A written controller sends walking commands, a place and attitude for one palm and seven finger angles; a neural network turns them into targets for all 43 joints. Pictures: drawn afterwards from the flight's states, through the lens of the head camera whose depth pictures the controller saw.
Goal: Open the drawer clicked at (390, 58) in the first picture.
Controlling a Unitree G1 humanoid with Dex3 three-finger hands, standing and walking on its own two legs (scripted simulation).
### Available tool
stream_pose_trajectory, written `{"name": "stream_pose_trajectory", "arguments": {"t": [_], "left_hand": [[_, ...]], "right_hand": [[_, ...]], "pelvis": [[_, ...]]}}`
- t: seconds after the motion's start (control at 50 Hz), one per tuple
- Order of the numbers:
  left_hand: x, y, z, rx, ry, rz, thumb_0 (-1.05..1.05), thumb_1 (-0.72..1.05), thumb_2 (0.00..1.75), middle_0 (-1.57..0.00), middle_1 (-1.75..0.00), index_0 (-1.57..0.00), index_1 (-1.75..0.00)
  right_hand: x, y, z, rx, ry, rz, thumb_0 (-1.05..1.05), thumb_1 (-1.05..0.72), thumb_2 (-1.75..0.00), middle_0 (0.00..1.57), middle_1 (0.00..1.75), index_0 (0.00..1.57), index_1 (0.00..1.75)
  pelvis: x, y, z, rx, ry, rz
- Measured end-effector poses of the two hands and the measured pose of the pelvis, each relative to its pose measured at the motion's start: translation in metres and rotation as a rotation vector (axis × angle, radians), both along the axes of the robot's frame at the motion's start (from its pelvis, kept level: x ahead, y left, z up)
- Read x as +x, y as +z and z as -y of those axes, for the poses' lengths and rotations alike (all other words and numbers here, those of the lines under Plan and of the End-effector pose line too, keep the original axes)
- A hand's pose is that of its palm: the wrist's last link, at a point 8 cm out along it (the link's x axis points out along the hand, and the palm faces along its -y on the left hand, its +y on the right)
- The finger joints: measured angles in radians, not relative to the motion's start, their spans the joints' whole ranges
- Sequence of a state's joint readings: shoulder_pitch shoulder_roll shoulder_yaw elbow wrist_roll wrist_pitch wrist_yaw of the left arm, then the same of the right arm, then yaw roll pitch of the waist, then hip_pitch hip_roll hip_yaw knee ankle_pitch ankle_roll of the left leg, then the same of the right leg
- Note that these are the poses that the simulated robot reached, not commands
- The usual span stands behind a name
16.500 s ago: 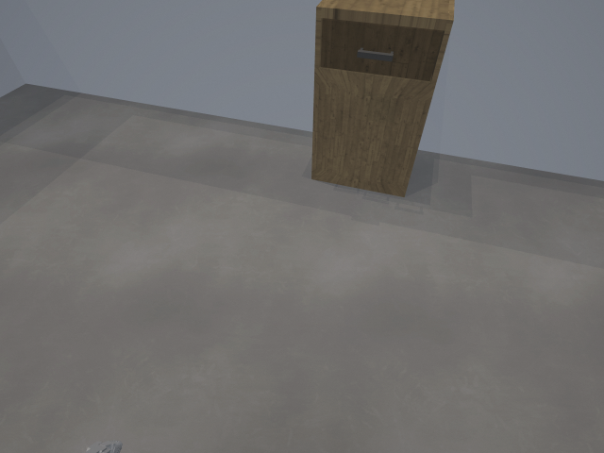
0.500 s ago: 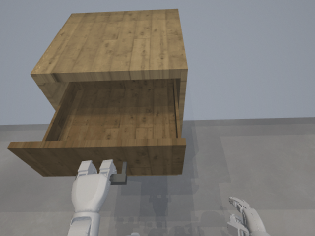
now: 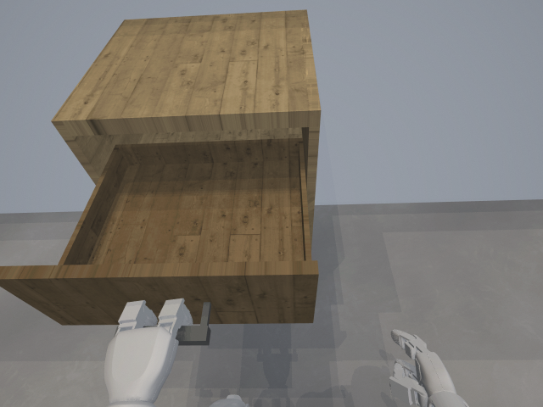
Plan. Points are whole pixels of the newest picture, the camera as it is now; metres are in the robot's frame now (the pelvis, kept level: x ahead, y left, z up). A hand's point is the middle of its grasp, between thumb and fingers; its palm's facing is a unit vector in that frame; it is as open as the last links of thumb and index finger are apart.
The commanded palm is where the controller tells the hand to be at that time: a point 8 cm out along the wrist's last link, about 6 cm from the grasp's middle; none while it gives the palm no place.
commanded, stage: pull the drawer open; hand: left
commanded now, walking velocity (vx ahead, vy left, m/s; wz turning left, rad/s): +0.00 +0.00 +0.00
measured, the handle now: (165, 322) +0.25 +0.18 +0.00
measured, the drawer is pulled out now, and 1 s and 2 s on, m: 0.30 0.30 0.30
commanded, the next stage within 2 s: open the thumb to release the handle in 0.38 s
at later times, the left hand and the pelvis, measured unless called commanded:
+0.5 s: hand (160, 367) +0.19 +0.18 -0.03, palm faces -0.02 -0.13 -0.99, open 5.5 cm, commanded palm +0.17 +0.19 +0.02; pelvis +0.01 -0.01 -0.01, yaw +0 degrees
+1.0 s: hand (158, 363) +0.19 +0.18 -0.03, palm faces +0.00 -0.10 -0.99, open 12.4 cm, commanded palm +0.17 +0.19 +0.02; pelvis -0.01 -0.01 +0.00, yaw +1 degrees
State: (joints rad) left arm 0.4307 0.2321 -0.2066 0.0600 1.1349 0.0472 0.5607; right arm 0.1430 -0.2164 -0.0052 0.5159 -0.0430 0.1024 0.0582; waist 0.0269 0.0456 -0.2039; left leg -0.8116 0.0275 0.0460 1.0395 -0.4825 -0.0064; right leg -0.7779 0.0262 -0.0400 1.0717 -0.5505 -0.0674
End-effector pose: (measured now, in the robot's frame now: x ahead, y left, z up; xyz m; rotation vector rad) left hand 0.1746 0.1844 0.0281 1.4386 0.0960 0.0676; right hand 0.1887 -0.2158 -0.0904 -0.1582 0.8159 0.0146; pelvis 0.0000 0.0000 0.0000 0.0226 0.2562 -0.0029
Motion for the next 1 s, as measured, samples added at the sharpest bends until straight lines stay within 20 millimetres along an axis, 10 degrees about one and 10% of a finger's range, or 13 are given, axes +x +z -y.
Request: {"name": "stream_pose_trajectory", "arguments": {"t": [0.62, 1.0], "left_hand": [[-0.001, -0.001, -0.005, 0.034, -0.005, 0.02, 0.01, 0.69, 0.79, -0.32, -1.34, -0.42, -1.34], [-0.001, -0.001, -0.003, 0.03, 0.017, 0.008, 0.0, -0.27, 0.4, -0.32, -1.26, -0.35, -1.24]], "right_hand": [[0.011, -0.018, 0.007, -0.02, 0.023, -0.023, 0.01, -0.91, -0.9, 0.2, 0.3, 0.2, 0.3], [-0.005, -0.004, 0.017, -0.035, -0.019, -0.004, 0.01, -0.91, -0.9, 0.2, 0.3, 0.2, 0.3]], "pelvis": [[0.006, -0.01, 0.006, 0.006, 0.011, -0.04], [-0.007, -0.001, 0.011, 0.005, 0.012, -0.001]]}}
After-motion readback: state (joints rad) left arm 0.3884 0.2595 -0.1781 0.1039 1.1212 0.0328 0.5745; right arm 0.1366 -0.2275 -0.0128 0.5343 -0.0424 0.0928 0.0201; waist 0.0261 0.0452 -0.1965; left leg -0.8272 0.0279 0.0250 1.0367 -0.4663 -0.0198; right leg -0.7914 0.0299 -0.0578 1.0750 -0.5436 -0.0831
